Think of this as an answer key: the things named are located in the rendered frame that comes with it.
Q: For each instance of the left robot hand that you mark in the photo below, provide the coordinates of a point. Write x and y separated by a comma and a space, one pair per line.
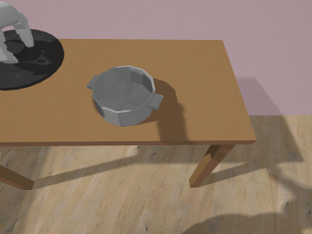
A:
11, 16

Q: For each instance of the lid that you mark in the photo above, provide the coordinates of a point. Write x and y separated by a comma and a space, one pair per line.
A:
41, 61

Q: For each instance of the table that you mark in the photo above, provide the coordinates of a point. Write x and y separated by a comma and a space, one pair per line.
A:
202, 103

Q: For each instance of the knob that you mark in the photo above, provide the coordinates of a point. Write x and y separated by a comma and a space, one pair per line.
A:
16, 47

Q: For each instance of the pot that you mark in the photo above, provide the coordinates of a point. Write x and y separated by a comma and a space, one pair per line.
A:
124, 95

